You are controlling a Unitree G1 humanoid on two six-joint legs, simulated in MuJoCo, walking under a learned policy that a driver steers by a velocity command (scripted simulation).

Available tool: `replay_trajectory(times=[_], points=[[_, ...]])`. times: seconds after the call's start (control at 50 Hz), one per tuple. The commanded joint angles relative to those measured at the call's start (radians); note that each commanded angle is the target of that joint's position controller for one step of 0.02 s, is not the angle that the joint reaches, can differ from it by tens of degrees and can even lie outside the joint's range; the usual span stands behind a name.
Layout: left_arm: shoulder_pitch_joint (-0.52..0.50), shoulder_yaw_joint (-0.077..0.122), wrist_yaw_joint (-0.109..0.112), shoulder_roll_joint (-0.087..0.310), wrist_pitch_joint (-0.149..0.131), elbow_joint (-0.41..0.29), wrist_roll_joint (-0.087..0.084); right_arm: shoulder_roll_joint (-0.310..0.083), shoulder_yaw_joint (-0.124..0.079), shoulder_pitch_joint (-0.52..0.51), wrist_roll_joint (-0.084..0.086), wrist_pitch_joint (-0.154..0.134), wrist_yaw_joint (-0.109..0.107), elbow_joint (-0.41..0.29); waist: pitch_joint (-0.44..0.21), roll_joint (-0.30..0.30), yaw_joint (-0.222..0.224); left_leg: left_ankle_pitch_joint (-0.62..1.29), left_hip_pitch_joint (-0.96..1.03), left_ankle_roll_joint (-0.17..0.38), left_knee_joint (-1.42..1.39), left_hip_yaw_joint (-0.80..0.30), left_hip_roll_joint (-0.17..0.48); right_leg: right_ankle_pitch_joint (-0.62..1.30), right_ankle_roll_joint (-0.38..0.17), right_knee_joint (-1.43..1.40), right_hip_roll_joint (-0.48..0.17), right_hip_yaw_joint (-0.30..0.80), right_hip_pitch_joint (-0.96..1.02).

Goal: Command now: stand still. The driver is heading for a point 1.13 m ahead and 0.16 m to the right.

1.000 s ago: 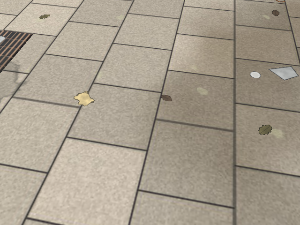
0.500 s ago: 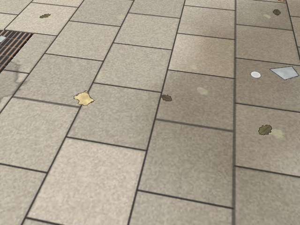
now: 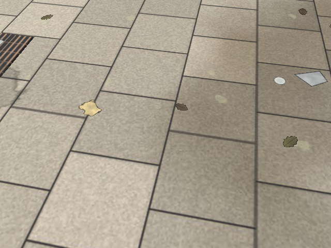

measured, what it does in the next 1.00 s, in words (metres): walks ahead: left foot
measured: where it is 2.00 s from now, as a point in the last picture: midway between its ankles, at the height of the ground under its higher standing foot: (207, 130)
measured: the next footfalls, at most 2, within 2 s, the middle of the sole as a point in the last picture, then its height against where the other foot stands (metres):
left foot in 0.62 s outside the picture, level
right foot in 1.08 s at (176, 237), level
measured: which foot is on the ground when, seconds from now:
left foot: down 0.00-0.36, up 0.38-0.60, down 0.62-1.00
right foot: down 0.00-0.60, up 0.62-1.00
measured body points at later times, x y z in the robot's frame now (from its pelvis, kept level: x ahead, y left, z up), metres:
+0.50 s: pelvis +0.03 +0.02 +0.01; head +0.03 +0.03 +0.46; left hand +0.01 +0.27 -0.15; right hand +0.08 -0.24 -0.13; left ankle +0.01 +0.15 -0.69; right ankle -0.02 -0.10 -0.74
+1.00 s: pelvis +0.29 +0.07 -0.02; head +0.32 +0.07 +0.43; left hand +0.53 +0.27 -0.12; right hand +0.17 -0.15 -0.15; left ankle +0.08 +0.16 -0.74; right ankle +0.49 -0.04 -0.70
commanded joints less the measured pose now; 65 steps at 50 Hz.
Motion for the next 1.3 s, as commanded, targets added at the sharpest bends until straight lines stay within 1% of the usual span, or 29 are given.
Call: replay_trajectory(times=[0.02,0.3,0.32,0.36,0.38,0.4,0.42,0.46,0.52,0.54,0.58,0.6,0.62,0.64,0.66,0.7,0.74,0.84,0.96,1.02,1.06,1.08,1.1,1.12,1.14,1.18,1.2,1.24,1.3], points=[[0.044,0.015,0.003,0.098,-0.006,-0.019,0.0,-0.097,-0.011,0.032,0.0,-0.006,-0.003,-0.016,0.0,-0.001,0.0,0.149,0.017,0.028,-0.056,-0.003,0.011,0.128,-0.015,-0.1,-0.046,0.046,-0.046],[0.078,0.013,0.003,0.085,-0.006,-0.007,-0.002,-0.088,-0.001,0.065,0.001,-0.008,-0.005,-0.002,0.008,-0.001,0.0,0.142,0.006,0.025,-0.056,0.003,0.011,0.132,-0.018,-0.102,-0.043,0.048,-0.047],[0.114,0.017,0.006,0.09,-0.002,0.009,-0.005,-0.074,0.001,0.098,0.004,-0.007,-0.006,0.013,-0.042,-0.02,0.003,-0.053,0.013,0.03,-0.02,0.049,-0.027,-0.111,-0.033,-0.118,-0.031,0.046,-0.023],[0.184,0.048,0.01,0.178,-0.004,0.008,-0.03,-0.099,-0.01,0.044,0.015,-0.021,0.0,-0.025,0.051,-0.109,0.045,-0.392,-0.21,0.052,0.157,0.092,-0.056,-0.656,-0.129,-0.227,-0.157,0.25,-0.038],[0.205,0.066,0.009,0.23,-0.019,0.005,-0.036,-0.064,0.0,-0.023,0.025,-0.044,0.012,-0.071,0.101,-0.221,0.061,-0.273,-0.309,0.057,0.335,0.117,-0.031,-0.753,-0.21,-0.35,-0.322,0.473,-0.035],[0.185,0.068,0.01,0.224,-0.039,-0.013,-0.025,-0.076,-0.001,-0.101,0.03,-0.065,0.023,-0.114,0.162,-0.201,0.071,-0.238,-0.423,0.066,0.479,0.046,0.043,-0.657,-0.26,-0.416,-0.416,0.601,-0.048],[0.142,0.06,0.007,0.186,-0.059,-0.035,-0.011,-0.088,-0.009,-0.113,0.031,-0.085,0.032,-0.128,0.162,-0.137,0.044,-0.207,-0.503,0.077,0.567,0.011,0.082,-0.53,-0.248,-0.403,-0.421,0.586,-0.008],[0.08,0.052,-0.004,0.149,-0.078,-0.075,-0.027,-0.081,-0.014,-0.055,0.031,-0.115,0.044,-0.125,0.08,-0.093,0.003,-0.138,-0.504,0.087,0.506,0.004,0.119,-0.371,-0.183,-0.364,-0.354,0.437,0.047],[0.074,0.063,-0.003,0.193,-0.075,-0.094,-0.04,-0.063,-0.015,-0.036,0.033,-0.133,0.047,-0.122,0.031,-0.142,-0.012,-0.098,-0.204,0.057,0.225,0.114,0.052,-0.258,-0.135,-0.347,-0.228,0.219,-0.088],[0.101,0.073,-0.015,0.201,-0.06,-0.066,0.042,-0.057,-0.015,-0.011,-0.046,-0.093,0.084,-0.14,0.015,-0.143,-0.027,-0.178,-0.107,0.055,0.141,0.187,-0.01,-0.332,-0.162,-0.326,-0.194,0.176,-0.123],[0.053,0.082,-0.021,0.196,-0.046,-0.085,0.031,-0.045,-0.024,0.129,-0.033,-0.066,0.084,-0.108,0.039,-0.079,-0.095,-0.028,0.143,0.047,0.036,0.273,-0.053,-0.398,-0.171,-0.202,-0.176,0.132,-0.302],[0.031,0.077,-0.024,0.175,-0.051,-0.098,0.034,-0.069,-0.035,0.258,-0.031,-0.074,0.073,-0.07,0.011,0.01,-0.149,-0.077,0.313,0.051,0.013,0.229,-0.046,-0.337,-0.16,-0.017,-0.13,0.091,-0.408],[-0.055,0.054,-0.031,0.092,-0.064,-0.142,0.043,-0.148,-0.053,0.437,-0.053,-0.093,0.059,-0.036,-0.036,0.245,-0.238,-0.324,0.422,0.075,-0.126,-0.083,0.172,-0.217,-0.123,0.414,-0.03,-0.026,-0.543],[-0.117,0.034,-0.038,-0.001,-0.079,-0.221,0.032,-0.211,-0.046,0.459,-0.065,-0.101,0.055,-0.04,-0.031,0.363,-0.201,-0.699,0.391,0.143,-0.35,-0.61,0.367,-0.23,-0.12,0.687,0.077,0.073,-0.778],[-0.109,0.035,-0.054,0.026,-0.084,-0.245,0.03,-0.224,-0.048,0.323,-0.058,-0.096,0.05,-0.067,0.022,0.237,-0.106,-0.794,0.312,0.212,-0.382,-0.714,0.434,-0.096,-0.136,0.813,-0.023,0.15,-0.858],[-0.09,0.048,-0.078,0.095,-0.087,-0.229,0.042,-0.163,-0.034,0.17,-0.031,-0.113,0.061,-0.125,0.02,0.045,-0.028,-0.523,0.195,0.188,-0.341,-0.441,0.333,0.094,-0.096,0.768,-0.127,0.106,-0.767],[-0.057,0.051,-0.094,0.099,-0.065,-0.211,0.056,-0.118,-0.02,0.177,-0.028,-0.131,0.056,-0.124,0.006,0.071,-0.005,-0.38,0.136,0.176,-0.388,-0.283,0.248,0.129,-0.047,0.74,-0.146,0.057,-0.675],[-0.262,0.041,-0.098,0.081,-0.033,-0.291,0.037,-0.095,-0.011,0.317,-0.018,-0.146,0.056,-0.088,0.103,0.039,-0.043,-0.083,0.163,0.207,-0.452,-0.102,0.184,0.227,-0.008,0.57,-0.13,-0.029,-0.752],[-0.391,0.02,-0.102,0.049,-0.033,-0.35,0.019,-0.101,-0.008,0.332,-0.021,-0.162,0.042,-0.089,0.147,0.057,-0.051,0.336,0.269,0.157,-0.522,0.168,0.201,0.309,-0.097,0.239,-0.06,-0.115,-0.583],[-0.318,0.03,-0.088,0.083,-0.036,-0.338,0.025,-0.148,-0.013,0.344,-0.037,-0.15,0.025,-0.089,0.032,0.132,0.005,1.155,0.404,0.118,-0.267,0.258,0.227,0.208,-0.168,0.208,0.056,-0.209,-0.394],[-0.023,0.057,-0.081,0.147,-0.043,-0.261,0.02,-0.223,-0.036,0.314,-0.056,-0.115,0.011,-0.109,-0.135,0.189,0.143,1.397,0.415,0.112,0.16,0.269,0.245,0.074,-0.208,0.217,0.13,-0.208,-0.127],[0.182,0.082,-0.075,0.191,-0.046,-0.201,0.024,-0.247,-0.046,0.275,-0.049,-0.107,0.012,-0.127,-0.215,0.161,0.241,1.276,0.29,0.107,0.459,0.272,0.231,0.073,-0.232,0.121,0.124,-0.161,0.116],[0.266,0.11,-0.059,0.255,-0.039,-0.172,0.029,-0.187,-0.035,0.252,-0.055,-0.116,0.024,-0.15,-0.25,0.064,0.229,0.641,-0.013,0.103,0.78,0.234,0.155,-0.167,-0.259,0.147,-0.029,0.088,0.353],[0.171,0.131,-0.06,0.333,-0.024,-0.184,0.036,-0.076,-0.013,0.253,-0.019,-0.141,0.057,-0.243,-0.261,-0.265,0.092,-0.175,-0.497,0.045,1.118,0.122,-0.076,-0.347,-0.444,-0.101,-0.254,0.756,0.545],[0.154,0.132,-0.061,0.308,-0.024,-0.187,0.024,-0.143,-0.015,0.118,-0.018,-0.163,0.054,-0.297,-0.226,-0.118,0.114,-0.09,-0.627,0.078,1.142,-0.041,-0.021,-0.305,-0.417,-0.219,-0.255,0.855,0.54],[0.13,0.114,-0.049,0.212,-0.037,-0.167,0.024,-0.145,-0.007,0.045,-0.029,-0.183,0.054,-0.326,-0.08,0.093,0.053,0.001,-0.572,0.087,0.98,-0.044,0.067,-0.091,-0.345,-0.252,-0.212,0.648,0.283],[0.1,0.105,-0.04,0.192,-0.045,-0.171,0.023,-0.129,-0.002,0.027,-0.046,-0.17,0.056,-0.34,-0.036,0.114,0.013,-0.016,-0.52,0.068,0.926,-0.044,0.089,-0.006,-0.326,-0.257,-0.168,0.56,0.16],[0.084,0.085,-0.031,0.156,-0.064,-0.176,0.006,-0.111,0.006,0.041,-0.078,-0.127,0.065,-0.358,0.003,0.087,-0.045,-0.063,-0.467,0.022,0.849,-0.031,0.118,0.067,-0.322,-0.271,-0.105,0.462,0.005],[0.13,0.084,-0.032,0.188,-0.089,-0.191,-0.009,-0.103,0.024,-0.14,-0.079,-0.098,0.077,-0.46,0.095,0.045,-0.019,0.012,-0.464,-0.031,0.616,0.052,0.123,0.162,-0.312,-0.342,-0.046,0.394,-0.175]])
